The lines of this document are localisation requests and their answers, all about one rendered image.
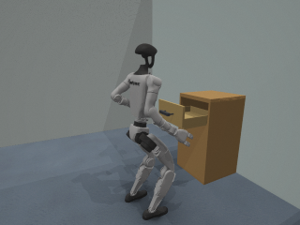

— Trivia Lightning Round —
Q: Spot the robot right upper arm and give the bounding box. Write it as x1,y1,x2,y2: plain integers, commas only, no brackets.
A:
143,75,162,118

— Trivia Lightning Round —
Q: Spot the cabinet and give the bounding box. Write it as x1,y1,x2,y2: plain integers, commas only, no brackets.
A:
177,90,246,185

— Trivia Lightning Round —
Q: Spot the robot right foot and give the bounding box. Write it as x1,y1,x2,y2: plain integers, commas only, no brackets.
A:
142,206,168,220

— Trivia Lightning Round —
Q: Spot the humanoid robot torso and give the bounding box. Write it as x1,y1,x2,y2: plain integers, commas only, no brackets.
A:
128,71,156,144

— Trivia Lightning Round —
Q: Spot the left robot forearm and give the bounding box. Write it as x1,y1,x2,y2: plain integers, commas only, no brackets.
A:
117,96,130,108

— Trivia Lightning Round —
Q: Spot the right robot forearm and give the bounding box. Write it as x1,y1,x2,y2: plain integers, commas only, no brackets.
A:
148,107,179,136

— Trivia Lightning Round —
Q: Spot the drawer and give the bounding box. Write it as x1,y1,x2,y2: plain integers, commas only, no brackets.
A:
158,98,208,129

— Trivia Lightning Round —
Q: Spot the robot left upper arm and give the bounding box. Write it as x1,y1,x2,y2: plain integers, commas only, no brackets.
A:
111,72,134,102

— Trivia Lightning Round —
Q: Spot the robot right hand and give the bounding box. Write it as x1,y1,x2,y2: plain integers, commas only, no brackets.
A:
174,129,193,147

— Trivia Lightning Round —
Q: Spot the handle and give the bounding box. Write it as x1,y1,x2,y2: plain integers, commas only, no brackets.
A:
159,110,173,116

